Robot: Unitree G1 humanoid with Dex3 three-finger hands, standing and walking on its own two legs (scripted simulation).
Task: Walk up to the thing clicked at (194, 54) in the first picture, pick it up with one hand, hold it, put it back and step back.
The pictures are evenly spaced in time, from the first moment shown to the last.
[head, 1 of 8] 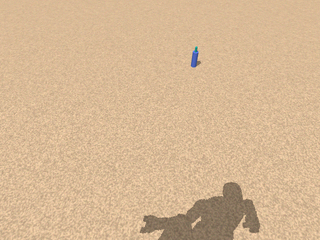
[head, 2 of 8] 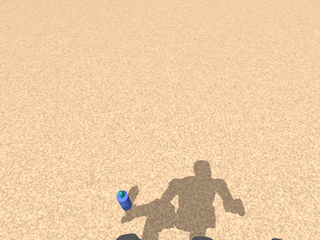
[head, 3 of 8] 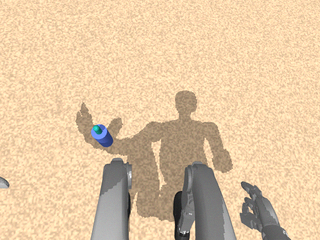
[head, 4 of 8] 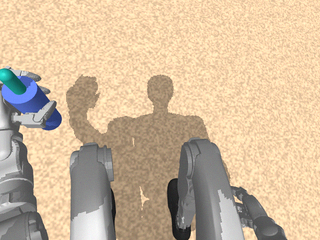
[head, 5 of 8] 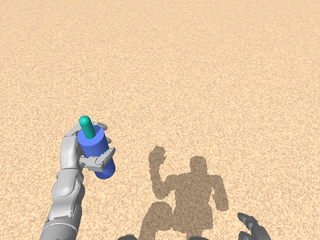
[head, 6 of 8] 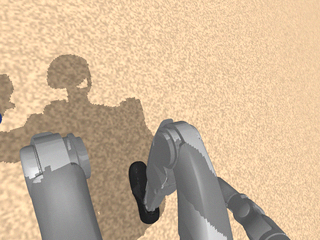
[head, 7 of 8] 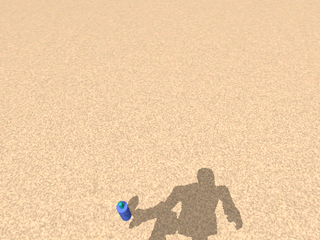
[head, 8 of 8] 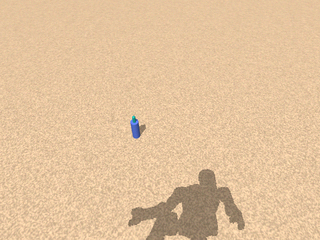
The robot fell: no
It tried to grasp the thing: yes
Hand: left
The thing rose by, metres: 0.67
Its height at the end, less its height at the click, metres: +0.00
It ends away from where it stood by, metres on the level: 0.01
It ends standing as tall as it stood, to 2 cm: yes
